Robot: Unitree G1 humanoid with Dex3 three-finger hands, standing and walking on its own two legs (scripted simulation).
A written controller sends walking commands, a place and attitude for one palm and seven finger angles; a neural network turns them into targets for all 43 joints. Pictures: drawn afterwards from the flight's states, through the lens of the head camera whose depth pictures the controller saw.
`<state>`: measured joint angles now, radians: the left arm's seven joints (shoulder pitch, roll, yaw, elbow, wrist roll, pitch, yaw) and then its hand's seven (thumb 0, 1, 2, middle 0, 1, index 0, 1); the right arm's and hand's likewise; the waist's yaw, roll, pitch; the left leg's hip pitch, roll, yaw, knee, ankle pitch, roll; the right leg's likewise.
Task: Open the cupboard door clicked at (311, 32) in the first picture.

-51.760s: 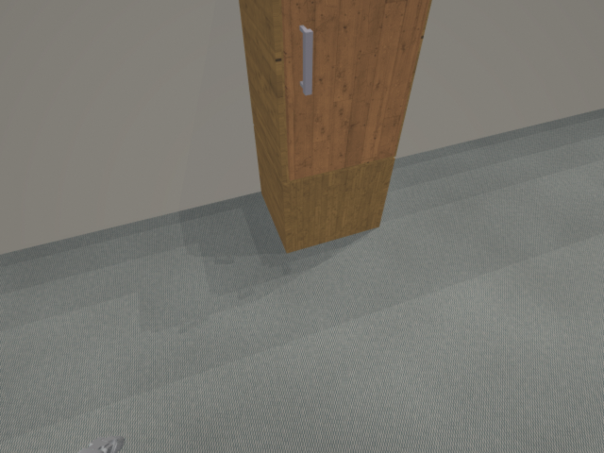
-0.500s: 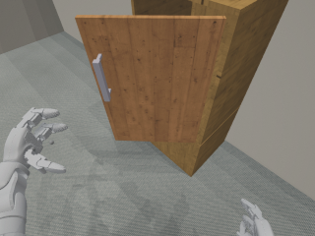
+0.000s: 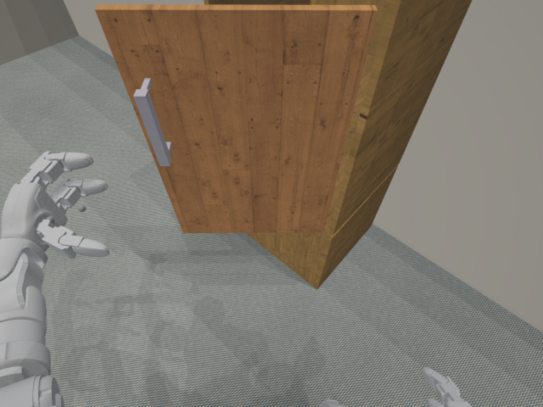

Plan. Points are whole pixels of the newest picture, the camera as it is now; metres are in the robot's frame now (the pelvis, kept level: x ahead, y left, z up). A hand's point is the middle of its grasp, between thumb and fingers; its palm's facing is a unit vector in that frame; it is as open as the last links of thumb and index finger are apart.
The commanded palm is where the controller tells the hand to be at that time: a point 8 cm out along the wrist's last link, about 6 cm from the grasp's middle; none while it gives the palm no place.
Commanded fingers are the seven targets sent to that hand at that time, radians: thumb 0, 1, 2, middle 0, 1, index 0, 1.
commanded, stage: move the hooked fingers beside the handle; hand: left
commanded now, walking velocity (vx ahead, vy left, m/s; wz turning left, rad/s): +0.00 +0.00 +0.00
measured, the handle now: (156, 124) +0.56 +0.23 +0.08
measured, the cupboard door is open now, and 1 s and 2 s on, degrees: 42 42 42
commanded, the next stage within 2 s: none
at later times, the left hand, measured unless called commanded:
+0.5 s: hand (100, 168) +0.44 +0.28 +0.10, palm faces +0.04 -1.00 +0.00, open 13.9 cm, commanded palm +0.41 +0.33 +0.09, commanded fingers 0.00 -0.50 0.30 -0.30 -1.20 -0.30 -1.20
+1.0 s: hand (104, 142) +0.50 +0.30 +0.10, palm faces +0.02 -1.00 +0.01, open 13.9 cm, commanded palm +0.48 +0.35 +0.09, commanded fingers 0.00 -0.50 0.30 -0.30 -1.20 -0.30 -1.20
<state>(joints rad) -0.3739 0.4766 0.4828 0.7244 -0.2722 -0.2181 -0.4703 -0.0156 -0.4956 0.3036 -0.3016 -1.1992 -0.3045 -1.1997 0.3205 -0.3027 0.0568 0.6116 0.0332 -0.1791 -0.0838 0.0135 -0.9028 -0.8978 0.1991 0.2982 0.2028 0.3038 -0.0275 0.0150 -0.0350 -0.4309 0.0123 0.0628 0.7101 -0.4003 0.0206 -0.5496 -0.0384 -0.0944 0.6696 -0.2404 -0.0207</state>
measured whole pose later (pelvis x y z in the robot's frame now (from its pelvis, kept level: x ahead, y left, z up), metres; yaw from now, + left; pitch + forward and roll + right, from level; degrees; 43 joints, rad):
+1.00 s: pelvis +0.01 +0.02 -0.02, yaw -1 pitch +18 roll -2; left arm -0.89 0.74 0.53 1.23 -0.14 -0.30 -0.52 -0.02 -0.50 0.30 -0.30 -1.20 -0.30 -1.20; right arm 0.41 -0.31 0.06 0.60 0.01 0.05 -0.05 0.01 -0.90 -0.90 0.20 0.30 0.20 0.30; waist -0.15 0.00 -0.06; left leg -0.69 0.03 0.06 0.83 -0.46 0.04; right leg -0.78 -0.03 -0.10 0.72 -0.25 0.00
